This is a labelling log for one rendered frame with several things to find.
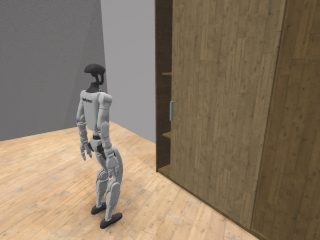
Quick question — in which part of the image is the left robot upper arm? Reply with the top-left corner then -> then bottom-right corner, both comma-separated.
76,90 -> 86,123

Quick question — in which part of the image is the right robot upper arm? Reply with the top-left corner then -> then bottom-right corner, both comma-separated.
97,92 -> 113,130

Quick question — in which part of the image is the left robot forearm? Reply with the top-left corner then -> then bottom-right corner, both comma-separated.
76,119 -> 88,144

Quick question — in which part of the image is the humanoid robot head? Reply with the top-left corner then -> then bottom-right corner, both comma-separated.
84,63 -> 106,93

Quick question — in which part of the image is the left robot hand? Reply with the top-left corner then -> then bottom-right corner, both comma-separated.
79,142 -> 92,161

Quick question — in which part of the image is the right robot hand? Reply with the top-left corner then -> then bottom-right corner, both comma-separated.
106,155 -> 120,178

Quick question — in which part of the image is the handle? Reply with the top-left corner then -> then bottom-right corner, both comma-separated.
169,101 -> 176,121

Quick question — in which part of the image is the wardrobe door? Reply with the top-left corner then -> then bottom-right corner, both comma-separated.
251,0 -> 320,240
170,0 -> 288,230

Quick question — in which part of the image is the left robot foot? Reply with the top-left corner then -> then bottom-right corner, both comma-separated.
91,202 -> 107,215

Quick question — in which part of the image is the right robot forearm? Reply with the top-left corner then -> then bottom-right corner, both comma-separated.
99,122 -> 114,158

